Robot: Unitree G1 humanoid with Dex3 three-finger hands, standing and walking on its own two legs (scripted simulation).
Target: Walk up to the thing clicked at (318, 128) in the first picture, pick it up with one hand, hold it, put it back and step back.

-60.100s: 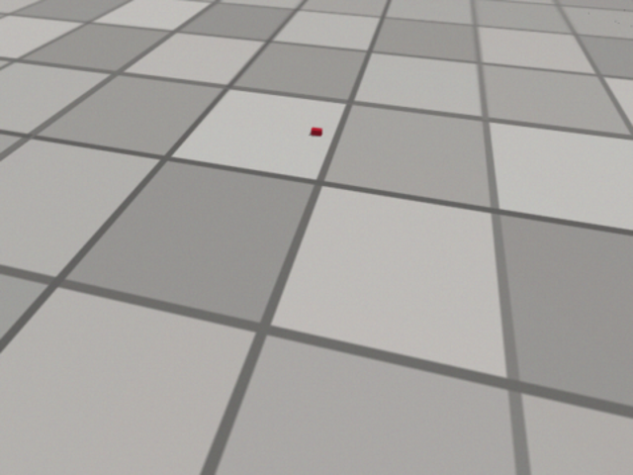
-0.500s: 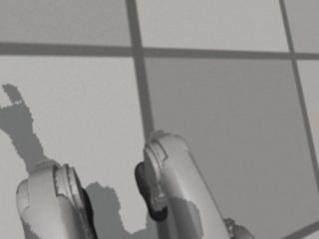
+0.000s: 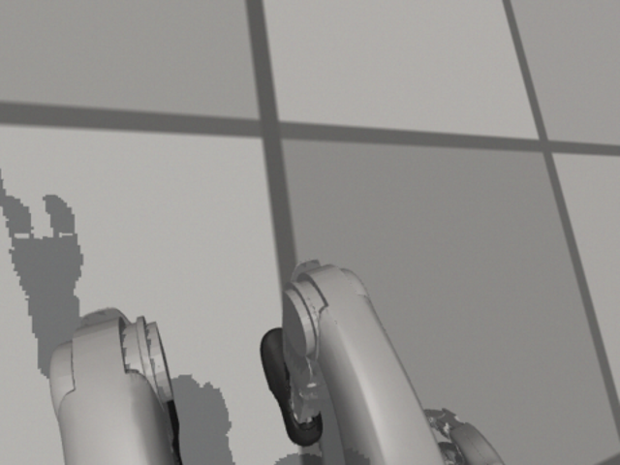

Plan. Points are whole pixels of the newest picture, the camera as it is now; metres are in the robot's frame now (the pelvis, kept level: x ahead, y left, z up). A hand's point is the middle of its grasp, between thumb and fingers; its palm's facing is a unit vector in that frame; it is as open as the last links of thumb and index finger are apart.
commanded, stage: withdraw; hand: left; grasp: from above
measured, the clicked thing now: out of the picture +0.55 +0.34 -0.33
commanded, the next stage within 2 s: home in 0.04 s
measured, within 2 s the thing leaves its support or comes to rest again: neither
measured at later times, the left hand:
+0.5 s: hand out of the picture +0.51 +0.34 +0.04, palm faces -0.53 -0.10 -0.84, open 7.5 cm
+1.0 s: hand out of the picture +0.50 +0.34 +0.02, palm faces -0.36 -0.06 -0.93, open 7.4 cm
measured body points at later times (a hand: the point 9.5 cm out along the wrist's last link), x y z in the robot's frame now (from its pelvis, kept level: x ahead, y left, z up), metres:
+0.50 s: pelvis +0.02 +0.00 +0.11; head +0.24 +0.08 +0.49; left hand +0.53 +0.35 +0.09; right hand +0.08 -0.27 +0.01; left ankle +0.09 +0.11 -0.31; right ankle +0.12 -0.12 -0.31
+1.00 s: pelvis -0.01 +0.00 +0.08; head +0.21 +0.08 +0.47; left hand +0.52 +0.34 +0.07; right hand +0.06 -0.25 -0.03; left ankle +0.09 +0.11 -0.31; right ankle +0.12 -0.12 -0.31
